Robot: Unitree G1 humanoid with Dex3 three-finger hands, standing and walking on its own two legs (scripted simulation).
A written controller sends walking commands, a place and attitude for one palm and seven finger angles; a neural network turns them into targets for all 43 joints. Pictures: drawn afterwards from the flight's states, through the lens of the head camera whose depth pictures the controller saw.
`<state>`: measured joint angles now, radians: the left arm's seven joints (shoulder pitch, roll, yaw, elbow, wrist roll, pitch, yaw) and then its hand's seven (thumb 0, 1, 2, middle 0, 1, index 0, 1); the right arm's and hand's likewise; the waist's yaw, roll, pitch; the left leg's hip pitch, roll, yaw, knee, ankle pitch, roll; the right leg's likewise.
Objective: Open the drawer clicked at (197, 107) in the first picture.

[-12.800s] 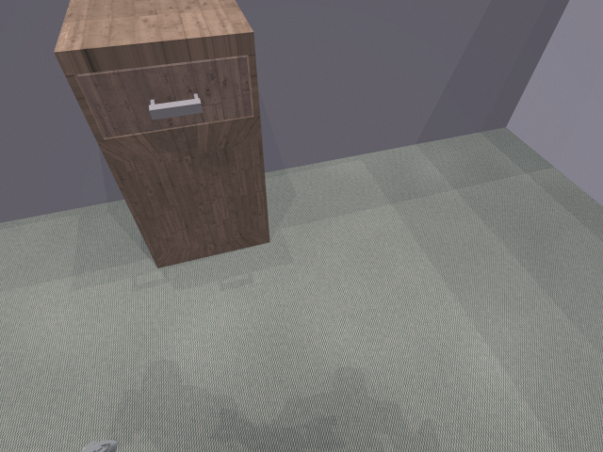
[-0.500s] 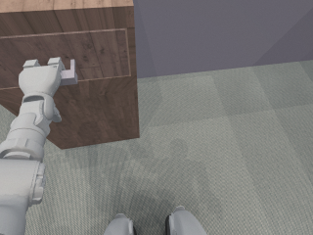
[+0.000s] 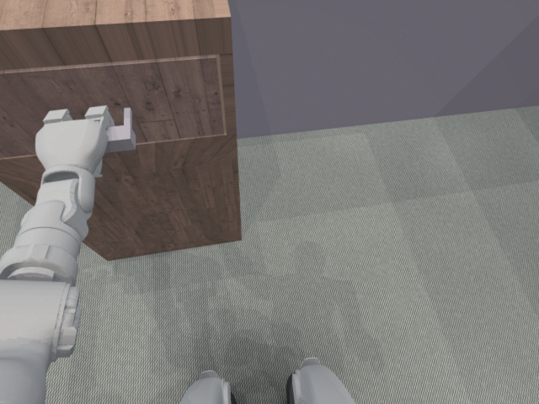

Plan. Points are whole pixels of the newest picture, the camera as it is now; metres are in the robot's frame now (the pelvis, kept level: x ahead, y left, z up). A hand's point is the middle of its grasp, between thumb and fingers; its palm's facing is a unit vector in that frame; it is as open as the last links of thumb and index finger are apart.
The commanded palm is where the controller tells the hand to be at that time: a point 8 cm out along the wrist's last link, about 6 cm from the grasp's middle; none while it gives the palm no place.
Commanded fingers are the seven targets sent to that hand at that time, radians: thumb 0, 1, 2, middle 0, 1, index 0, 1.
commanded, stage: close the thumb around the handle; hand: left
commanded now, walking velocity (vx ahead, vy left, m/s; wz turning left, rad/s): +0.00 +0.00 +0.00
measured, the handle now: (90, 129) +0.54 +0.26 +0.01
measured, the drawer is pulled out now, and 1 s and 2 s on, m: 0.00 0.08 0.21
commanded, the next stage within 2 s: pull the drawer open in 0.04 s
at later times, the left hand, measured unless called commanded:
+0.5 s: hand (90, 184) +0.45 +0.25 -0.01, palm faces -0.04 -0.05 -1.00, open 6.3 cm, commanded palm +0.42 +0.24 +0.05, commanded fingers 0.00 0.90 0.90 -0.40 -1.35 -0.40 -1.35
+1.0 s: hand (88, 212) +0.40 +0.24 -0.01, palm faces -0.03 -0.04 -1.00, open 6.3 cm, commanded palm +0.36 +0.25 +0.05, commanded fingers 0.00 0.90 0.90 -0.40 -1.35 -0.40 -1.35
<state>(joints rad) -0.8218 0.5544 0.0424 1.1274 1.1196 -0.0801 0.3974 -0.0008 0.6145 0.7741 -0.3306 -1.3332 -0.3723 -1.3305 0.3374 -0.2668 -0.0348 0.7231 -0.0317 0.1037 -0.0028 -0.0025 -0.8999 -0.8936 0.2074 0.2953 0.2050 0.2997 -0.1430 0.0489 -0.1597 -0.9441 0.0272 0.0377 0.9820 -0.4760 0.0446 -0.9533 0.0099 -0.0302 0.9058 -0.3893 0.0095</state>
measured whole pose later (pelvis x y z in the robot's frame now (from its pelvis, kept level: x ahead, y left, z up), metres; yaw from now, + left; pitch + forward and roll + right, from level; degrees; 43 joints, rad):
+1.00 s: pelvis +0.02 +0.00 +0.02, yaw +0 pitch +19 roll -2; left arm -0.40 0.41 0.00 0.77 1.10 -0.04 0.45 0.01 0.64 0.77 -0.28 -1.35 -0.34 -1.34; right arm 0.26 -0.25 -0.06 0.68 -0.01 0.12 0.00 0.00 -0.90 -0.89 0.21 0.30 0.20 0.30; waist -0.05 0.04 -0.16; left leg -0.74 0.02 0.06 0.87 -0.46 0.04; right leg -0.77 0.01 -0.01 0.82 -0.38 0.01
